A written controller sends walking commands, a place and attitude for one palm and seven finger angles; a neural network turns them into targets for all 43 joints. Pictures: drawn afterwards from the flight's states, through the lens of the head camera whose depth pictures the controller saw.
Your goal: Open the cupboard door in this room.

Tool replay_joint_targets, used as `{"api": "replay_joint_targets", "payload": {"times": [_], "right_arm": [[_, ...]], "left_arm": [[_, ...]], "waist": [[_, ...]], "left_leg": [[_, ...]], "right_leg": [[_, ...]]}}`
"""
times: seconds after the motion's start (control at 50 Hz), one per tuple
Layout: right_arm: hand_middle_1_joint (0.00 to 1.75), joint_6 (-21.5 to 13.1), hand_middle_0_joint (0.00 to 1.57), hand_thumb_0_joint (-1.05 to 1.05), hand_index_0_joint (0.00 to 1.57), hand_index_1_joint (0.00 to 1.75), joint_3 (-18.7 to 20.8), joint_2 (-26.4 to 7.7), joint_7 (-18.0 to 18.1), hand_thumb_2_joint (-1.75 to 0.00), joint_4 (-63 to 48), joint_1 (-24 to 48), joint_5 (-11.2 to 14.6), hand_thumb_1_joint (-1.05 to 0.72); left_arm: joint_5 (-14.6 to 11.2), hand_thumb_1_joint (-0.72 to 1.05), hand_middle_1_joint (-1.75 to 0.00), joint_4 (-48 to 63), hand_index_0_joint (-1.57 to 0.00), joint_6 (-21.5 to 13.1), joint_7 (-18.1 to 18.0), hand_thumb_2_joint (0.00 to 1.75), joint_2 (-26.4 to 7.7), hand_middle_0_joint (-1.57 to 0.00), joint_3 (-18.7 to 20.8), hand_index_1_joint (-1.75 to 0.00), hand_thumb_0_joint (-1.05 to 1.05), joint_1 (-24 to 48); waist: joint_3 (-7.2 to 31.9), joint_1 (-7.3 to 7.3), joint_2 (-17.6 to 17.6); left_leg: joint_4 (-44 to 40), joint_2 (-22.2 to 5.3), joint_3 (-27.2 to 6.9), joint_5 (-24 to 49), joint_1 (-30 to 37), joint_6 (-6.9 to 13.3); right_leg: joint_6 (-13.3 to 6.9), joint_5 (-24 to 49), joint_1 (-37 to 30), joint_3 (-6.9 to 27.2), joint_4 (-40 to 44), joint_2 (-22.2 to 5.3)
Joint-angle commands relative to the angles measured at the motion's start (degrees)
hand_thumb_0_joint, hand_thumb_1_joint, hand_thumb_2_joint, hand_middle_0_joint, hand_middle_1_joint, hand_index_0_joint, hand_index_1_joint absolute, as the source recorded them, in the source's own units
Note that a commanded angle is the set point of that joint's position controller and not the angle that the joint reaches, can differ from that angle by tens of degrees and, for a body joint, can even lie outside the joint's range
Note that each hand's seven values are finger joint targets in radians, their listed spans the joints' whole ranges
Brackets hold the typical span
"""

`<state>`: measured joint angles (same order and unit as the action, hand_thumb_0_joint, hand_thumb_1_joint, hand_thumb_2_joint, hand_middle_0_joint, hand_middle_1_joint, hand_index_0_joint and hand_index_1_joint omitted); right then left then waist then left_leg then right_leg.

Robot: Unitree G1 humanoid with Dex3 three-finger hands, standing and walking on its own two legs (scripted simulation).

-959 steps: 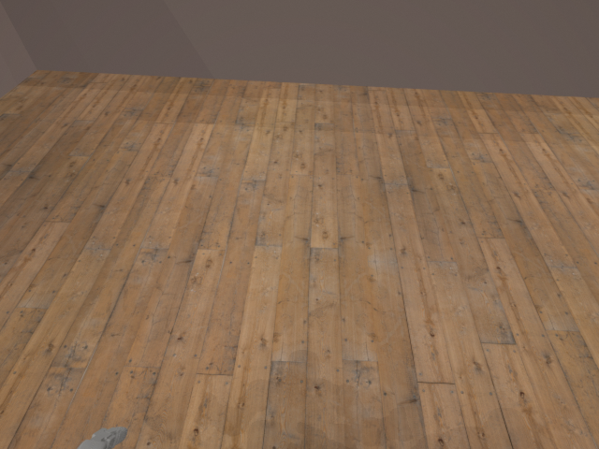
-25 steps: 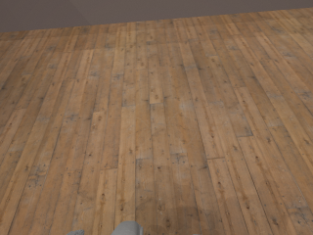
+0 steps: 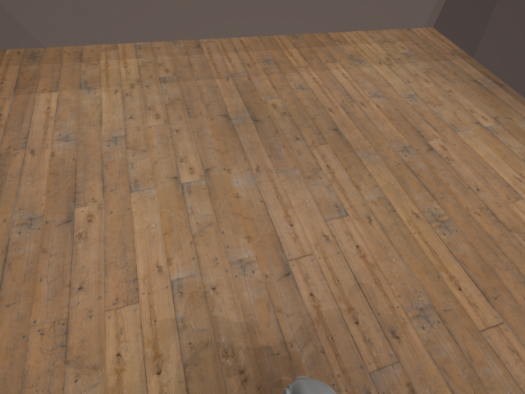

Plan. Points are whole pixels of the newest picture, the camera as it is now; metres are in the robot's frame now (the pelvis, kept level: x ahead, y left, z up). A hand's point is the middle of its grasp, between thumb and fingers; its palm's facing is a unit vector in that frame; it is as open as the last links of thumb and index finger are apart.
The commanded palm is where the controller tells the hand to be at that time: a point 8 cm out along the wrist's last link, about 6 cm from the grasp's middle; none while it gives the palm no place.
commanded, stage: turn or walk to find it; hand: left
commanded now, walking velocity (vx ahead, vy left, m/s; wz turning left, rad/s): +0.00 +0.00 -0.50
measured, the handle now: out of the picture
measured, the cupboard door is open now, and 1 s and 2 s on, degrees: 0 0 0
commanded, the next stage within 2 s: none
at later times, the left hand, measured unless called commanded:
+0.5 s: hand out of the picture +0.14 +0.09 -0.14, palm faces -0.25 -0.93 -0.28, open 7.3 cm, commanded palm none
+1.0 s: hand out of the picture +0.10 +0.15 -0.18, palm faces -0.37 -0.90 -0.23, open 7.3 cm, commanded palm none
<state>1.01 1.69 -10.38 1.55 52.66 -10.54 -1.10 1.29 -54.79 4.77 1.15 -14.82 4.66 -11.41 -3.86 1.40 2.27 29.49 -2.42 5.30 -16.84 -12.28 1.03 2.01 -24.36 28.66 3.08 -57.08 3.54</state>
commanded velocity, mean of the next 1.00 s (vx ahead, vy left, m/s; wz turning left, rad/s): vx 0.00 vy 0.00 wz -0.50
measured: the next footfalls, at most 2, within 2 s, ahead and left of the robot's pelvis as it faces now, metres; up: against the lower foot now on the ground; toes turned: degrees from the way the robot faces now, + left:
right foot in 0.34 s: +0.01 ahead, -0.15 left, +0.00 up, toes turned -17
left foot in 0.98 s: +0.07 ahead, +0.06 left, +0.00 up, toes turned -28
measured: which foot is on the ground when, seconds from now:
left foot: down 0.00-0.34, up 0.36-0.96, down 0.98-1.00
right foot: up 0.00-0.32, down 0.34-0.98, up 1.00-1.00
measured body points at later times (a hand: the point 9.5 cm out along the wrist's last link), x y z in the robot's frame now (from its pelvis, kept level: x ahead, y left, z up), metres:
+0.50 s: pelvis -0.02 -0.06 +0.00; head +0.01 -0.11 +0.44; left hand +0.15 +0.14 -0.12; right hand -0.06 -0.32 -0.17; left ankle +0.00 +0.10 -0.65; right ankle -0.03 -0.13 -0.74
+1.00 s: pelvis -0.01 -0.03 -0.01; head +0.03 -0.03 +0.44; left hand +0.12 +0.20 -0.16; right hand -0.01 -0.31 -0.13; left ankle +0.04 +0.07 -0.74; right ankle -0.03 -0.13 -0.73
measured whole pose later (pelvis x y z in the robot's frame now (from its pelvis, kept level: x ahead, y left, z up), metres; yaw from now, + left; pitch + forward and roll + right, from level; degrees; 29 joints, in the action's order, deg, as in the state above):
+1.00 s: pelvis -0.01 -0.03 -0.01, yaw -28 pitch +1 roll +0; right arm 0.8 2.4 -11.5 1.7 51.4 -5.4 -0.1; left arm 0.4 -56.4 3.2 0.0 -14.0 3.9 -14.7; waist -4.1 2.8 2.2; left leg 30.1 -0.1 0.6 -15.6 -14.6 -0.4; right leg -1.6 -15.9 19.6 8.6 -33.7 6.7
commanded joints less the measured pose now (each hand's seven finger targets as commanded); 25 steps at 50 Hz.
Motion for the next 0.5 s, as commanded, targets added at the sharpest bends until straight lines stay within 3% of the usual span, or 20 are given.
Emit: {"api": "replay_joint_targets", "payload": {"times": [0.0, 0.08, 0.18, 0.24, 0.26, 0.28, 0.3, 0.32, 0.34, 0.36, 0.38, 0.4, 0.44, 0.48], "right_arm": [[0.3, -1.9, 0.2, 0.0, 0.2, 0.3, 2.7, -10.4, 0.9, -0.9, -4.4, 1.0, -0.1, -0.9], [0.3, -2.1, 0.2, 0.0, 0.2, 0.3, 3.4, -10.4, 0.7, -0.9, -2.0, -5.6, -0.1, -0.9], [0.3, -1.7, 0.2, 0.0, 0.2, 0.3, 4.4, -11.5, 0.2, -0.9, -0.3, -7.9, -0.4, -0.9], [0.3, -1.3, 0.2, 0.0, 0.2, 0.3, 4.8, -12.5, -0.2, -0.9, -0.1, -6.6, -0.4, -0.9], [0.3, -1.2, 0.2, 0.0, 0.2, 0.3, 4.9, -12.7, -0.3, -0.9, 0.0, -6.0, -0.3, -0.9], [0.3, -1.1, 0.2, 0.0, 0.2, 0.3, 5.0, -12.7, -0.4, -0.9, -0.3, -4.7, -0.1, -0.9], [0.3, -1.0, 0.2, 0.0, 0.2, 0.3, 4.7, -11.4, -0.7, -0.9, -0.6, -5.1, 0.3, -0.9], [0.3, -0.7, 0.2, 0.0, 0.2, 0.3, 3.3, -6.1, -0.9, -0.9, -3.1, -3.6, 0.5, -0.9], [0.3, 0.2, 0.2, 0.0, 0.2, 0.3, 2.8, -6.6, -0.3, -0.9, -5.1, 1.1, 0.4, -0.9], [0.3, 0.8, 0.2, 0.0, 0.2, 0.3, 2.9, -6.8, 0.1, -0.9, -4.5, 0.1, 0.7, -0.9], [0.3, 1.1, 0.2, 0.0, 0.2, 0.3, 3.0, -7.0, 0.1, -0.9, -4.0, 0.5, 0.5, -0.9], [0.3, 1.1, 0.2, 0.0, 0.2, 0.3, 3.3, -7.7, 0.0, -0.9, -2.9, 0.4, 0.2, -0.9], [0.3, 1.2, 0.2, 0.0, 0.2, 0.3, 3.3, -7.9, -0.5, -0.9, -1.3, -1.8, -0.1, -0.9], [0.3, 1.3, 0.2, 0.0, 0.2, 0.3, 3.3, -7.9, -0.6, -0.9, -1.0, -2.3, -0.1, -0.9]], "left_arm": [[0.3, 0.9, -0.3, 4.2, -0.2, -1.6, 0.5, 0.9, -4.1, -0.2, 1.6, -0.3, 0.0, -0.1], [-0.2, 0.9, -0.3, 5.4, -0.2, -1.7, 0.4, 0.9, -2.6, -0.2, 0.8, -0.3, 0.0, 3.2], [-0.3, 0.9, -0.3, 6.8, -0.2, -1.9, 0.4, 0.9, -1.4, -0.2, 0.0, -0.3, 0.0, 7.3], [-0.4, 0.9, -0.3, 6.4, -0.2, -2.6, 0.3, 0.9, -1.3, -0.2, -0.2, -0.3, 0.0, 6.0], [-0.4, 0.9, -0.3, 5.9, -0.2, -2.8, 0.2, 0.9, -1.7, -0.2, -0.1, -0.3, 0.0, 4.5], [-0.4, 0.9, -0.3, 4.9, -0.2, -3.2, 0.1, 0.9, -2.5, -0.2, 0.2, -0.3, 0.0, 0.8], [-0.1, 0.9, -0.3, 3.6, -0.2, -4.0, -0.3, 0.9, -5.8, -0.2, 0.7, -0.3, 0.0, -3.7], [0.5, 0.9, -0.3, 2.4, -0.2, -4.7, -1.2, 0.9, -12.9, -0.2, 2.0, -0.3, 0.0, -7.2], [-0.7, 0.9, -0.3, 1.8, -0.2, -4.1, -1.8, 0.9, -14.0, -0.2, 2.3, -0.3, 0.0, -9.1], [-0.6, 0.9, -0.3, 2.4, -0.2, -3.9, -2.3, 0.9, -12.5, -0.2, 2.3, -0.3, 0.0, -6.9], [-0.5, 0.9, -0.3, 3.5, -0.2, -3.8, -2.6, 0.9, -11.1, -0.2, 2.4, -0.3, 0.0, -3.1], [-0.6, 0.9, -0.3, 4.4, -0.2, -3.5, -2.7, 0.9, -9.4, -0.2, 1.9, -0.3, 0.0, 0.3], [-0.7, 0.9, -0.3, 5.4, -0.2, -4.0, -2.3, 0.9, -7.5, -0.2, 0.9, -0.3, 0.0, 2.5], [-0.7, 0.9, -0.3, 5.2, -0.2, -4.6, -2.1, 0.9, -7.5, -0.2, 0.8, -0.3, 0.0, 1.2]], "waist": [[2.4, -0.07, -8.9], [4.5, -2.69, -9.7], [4.4, -4.61, -12.4], [5.5, -4.07, -15.0], [5.7, -3.09, -14.1], [6.9, -0.92, -12.2], [9.3, 1.14, -4.8], [8.5, 3.2, 15.1], [8.2, 4.61, 14.8], [7.8, 3.03, 11.8], [5.3, 2.25, 13.0], [3.4, 0.79, 9.1], [3.6, -0.95, 4.4], [4.8, -1.01, 4.5]], "left_leg": [[-12.3, -13.4, -6.8, 17.0, 4.1, 4.7], [-9.6, -15.7, -5.8, 27.8, 11.8, 7.0], [-7.0, -17.9, -2.8, 31.9, 11.9, 7.4], [-3.6, -18.1, -1.0, 32.9, 10.1, 6.0], [-1.8, -17.8, 0.3, 31.5, 8.4, 4.7], [2.5, -16.9, 2.5, 27.8, 6.0, 2.5], [11.4, -14.5, 5.1, 20.5, -0.3, -1.0], [24.6, -6.5, 7.1, -14.2, -18.7, -4.6], [32.4, -3.7, -0.1, -22.0, -21.3, -4.6], [36.6, -4.6, -4.2, -18.1, -21.1, -4.1], [38.4, -4.7, -5.4, -15.7, -22.4, -4.1], [39.0, -5.3, -5.9, -11.2, -22.5, -4.4], [37.6, -4.6, -5.2, -5.6, -20.2, -5.3], [36.6, -3.8, -5.3, -3.6, -19.6, -5.9]], "right_leg": [[2.1, 3.1, 6.1, -1.7, -13.3, -3.9], [3.2, 1.6, 7.3, -3.3, -8.2, -5.7], [2.4, -2.8, 1.2, -6.6, 5.4, -6.9], [0.9, -2.0, -5.4, -8.6, 15.6, -5.5], [0.4, 1.8, -8.8, -9.2, 20.2, -5.0], [-0.2, 9.3, -14.5, -9.4, 27.5, -5.1], [-1.6, 19.2, -24.4, -5.4, 34.9, -8.2], [-7.0, 38.0, -33.8, 15.2, 37.4, -23.3], [-12.4, 52.0, -29.5, 18.6, 35.3, -27.6], [-14.3, 43.2, -26.7, 15.4, 36.4, -26.2], [-14.0, 35.9, -23.8, 16.0, 37.9, -23.9], [-12.8, 31.9, -22.5, 13.8, 37.6, -21.3], [-10.3, 33.1, -20.8, 9.0, 37.1, -17.8], [-9.6, 35.3, -21.5, 8.8, 37.1, -16.7]]}}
